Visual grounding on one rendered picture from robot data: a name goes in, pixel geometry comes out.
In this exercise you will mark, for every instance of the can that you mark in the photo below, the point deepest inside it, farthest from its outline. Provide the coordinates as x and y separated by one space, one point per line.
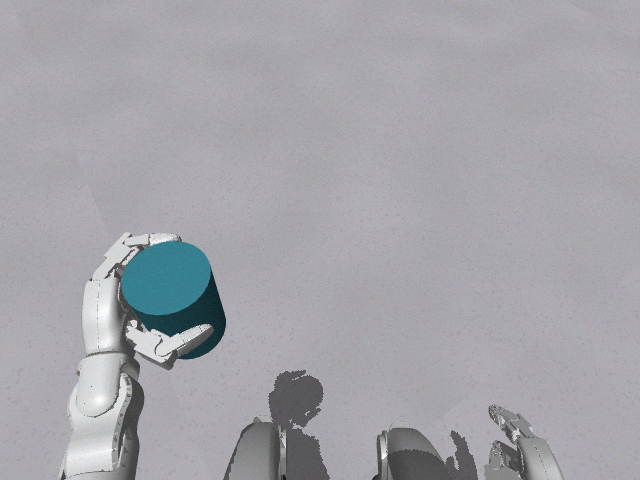
171 288

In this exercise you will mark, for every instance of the left robot hand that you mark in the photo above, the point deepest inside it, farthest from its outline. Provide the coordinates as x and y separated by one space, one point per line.
110 324

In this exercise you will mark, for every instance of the left robot arm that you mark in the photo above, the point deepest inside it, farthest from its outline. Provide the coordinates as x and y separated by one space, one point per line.
104 408

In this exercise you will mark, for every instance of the right robot hand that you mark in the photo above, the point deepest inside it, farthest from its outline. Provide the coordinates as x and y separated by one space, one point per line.
533 459

